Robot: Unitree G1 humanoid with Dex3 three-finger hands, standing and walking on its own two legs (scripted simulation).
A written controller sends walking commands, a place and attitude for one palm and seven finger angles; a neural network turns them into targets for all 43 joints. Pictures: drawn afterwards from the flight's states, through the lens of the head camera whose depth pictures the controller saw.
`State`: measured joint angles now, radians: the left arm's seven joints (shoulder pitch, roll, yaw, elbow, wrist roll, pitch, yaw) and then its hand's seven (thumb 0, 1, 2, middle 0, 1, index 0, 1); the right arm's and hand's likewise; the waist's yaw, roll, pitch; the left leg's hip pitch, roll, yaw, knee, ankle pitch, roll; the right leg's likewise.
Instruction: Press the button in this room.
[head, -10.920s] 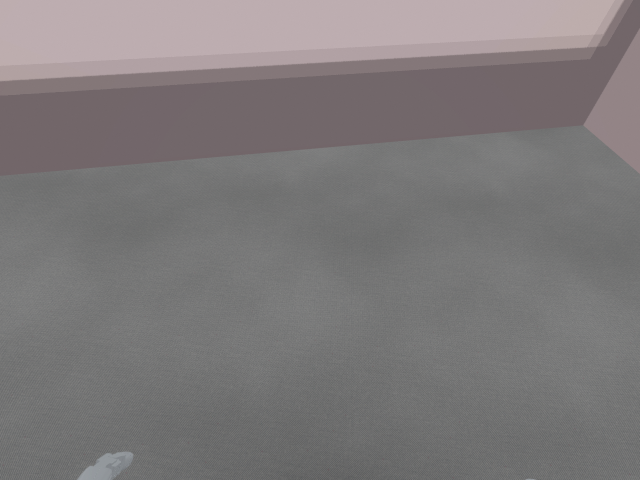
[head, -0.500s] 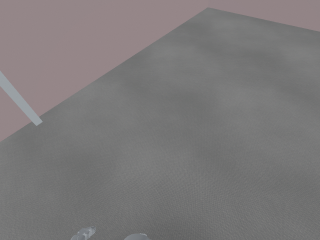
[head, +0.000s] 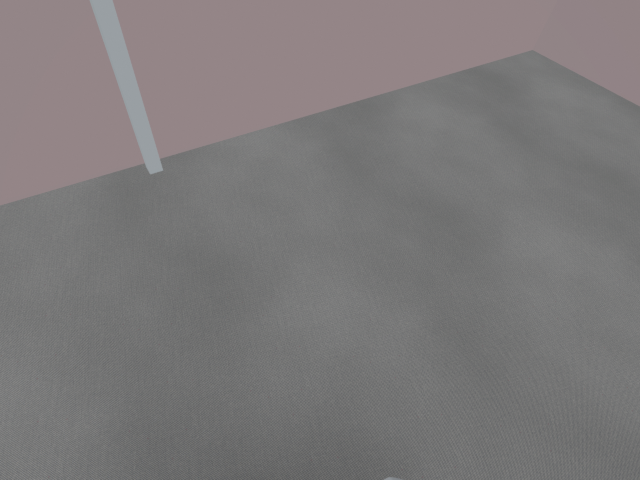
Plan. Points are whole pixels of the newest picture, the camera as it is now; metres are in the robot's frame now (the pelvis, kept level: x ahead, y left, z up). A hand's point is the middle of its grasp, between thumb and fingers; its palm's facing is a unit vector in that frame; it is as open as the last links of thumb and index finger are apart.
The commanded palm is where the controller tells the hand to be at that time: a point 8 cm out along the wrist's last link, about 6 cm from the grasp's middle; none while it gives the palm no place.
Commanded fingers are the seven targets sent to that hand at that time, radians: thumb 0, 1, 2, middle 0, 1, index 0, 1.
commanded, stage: turn or walk to find it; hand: left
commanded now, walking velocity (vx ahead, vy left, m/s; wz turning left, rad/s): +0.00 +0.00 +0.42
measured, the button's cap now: out of the picture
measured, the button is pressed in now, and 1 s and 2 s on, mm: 0 0 0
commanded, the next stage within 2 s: none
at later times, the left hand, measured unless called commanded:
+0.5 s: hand out of the picture +0.04 +0.16 -0.14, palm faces +0.21 -0.94 -0.28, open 7.4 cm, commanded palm none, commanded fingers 0.00 0.90 0.90 -0.20 -0.30 -0.20 -0.30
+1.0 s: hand out of the picture -0.15 +0.19 -0.18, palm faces +0.48 -0.84 -0.24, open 7.4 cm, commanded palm none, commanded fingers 0.00 0.90 0.90 -0.20 -0.30 -0.20 -0.30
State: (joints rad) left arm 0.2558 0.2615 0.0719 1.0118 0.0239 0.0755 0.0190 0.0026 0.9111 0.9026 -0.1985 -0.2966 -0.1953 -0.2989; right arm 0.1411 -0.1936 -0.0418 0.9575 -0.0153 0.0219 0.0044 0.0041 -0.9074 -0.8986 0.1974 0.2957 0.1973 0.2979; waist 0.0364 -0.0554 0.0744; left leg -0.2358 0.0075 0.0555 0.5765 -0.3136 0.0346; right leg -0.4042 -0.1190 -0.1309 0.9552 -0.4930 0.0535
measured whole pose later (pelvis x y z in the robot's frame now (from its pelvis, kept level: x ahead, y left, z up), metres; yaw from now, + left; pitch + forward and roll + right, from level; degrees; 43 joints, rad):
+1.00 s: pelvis -0.07 -0.01 +0.00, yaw +26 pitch -1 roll -1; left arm 0.25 0.26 0.07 1.01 0.02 0.07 0.02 0.00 0.91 0.90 -0.20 -0.30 -0.20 -0.30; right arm 0.13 -0.20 -0.04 0.95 -0.01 0.02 0.00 0.00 -0.91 -0.90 0.20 0.30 0.20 0.30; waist 0.04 -0.05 0.09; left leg -0.24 0.01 0.05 0.57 -0.30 0.03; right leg -0.40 -0.12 -0.11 0.99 -0.51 0.06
